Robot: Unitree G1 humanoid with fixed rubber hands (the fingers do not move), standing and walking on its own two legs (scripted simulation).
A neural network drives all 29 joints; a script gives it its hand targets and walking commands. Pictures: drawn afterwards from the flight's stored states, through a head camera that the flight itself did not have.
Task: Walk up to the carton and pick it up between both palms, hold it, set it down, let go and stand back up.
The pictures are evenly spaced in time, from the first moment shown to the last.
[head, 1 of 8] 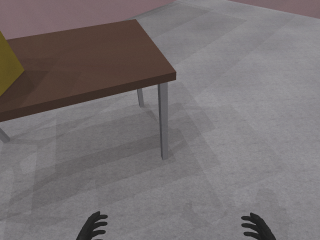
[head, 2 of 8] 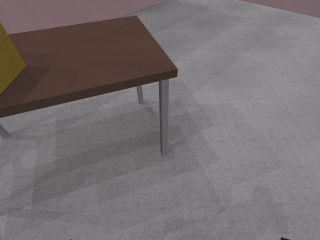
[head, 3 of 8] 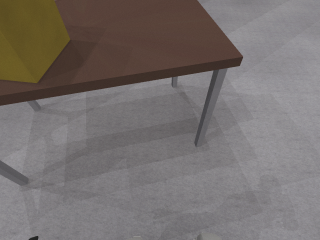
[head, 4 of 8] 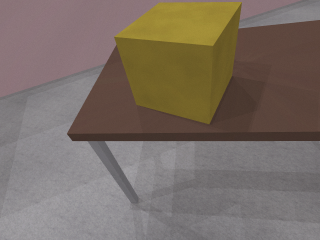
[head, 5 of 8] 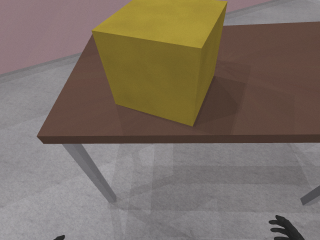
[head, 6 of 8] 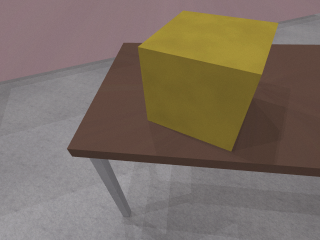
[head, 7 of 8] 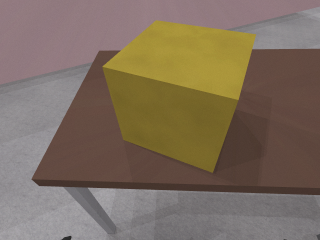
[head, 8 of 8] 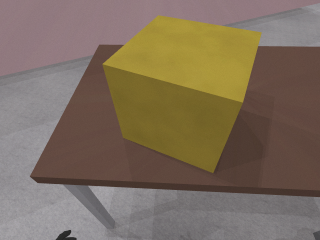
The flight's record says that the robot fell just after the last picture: no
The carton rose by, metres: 0.00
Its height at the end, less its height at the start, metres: +0.00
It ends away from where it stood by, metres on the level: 0.00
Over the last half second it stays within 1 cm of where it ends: yes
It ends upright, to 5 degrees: yes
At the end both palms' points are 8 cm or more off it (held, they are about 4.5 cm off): yes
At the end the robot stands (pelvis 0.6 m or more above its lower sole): yes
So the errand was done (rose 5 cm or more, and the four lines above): no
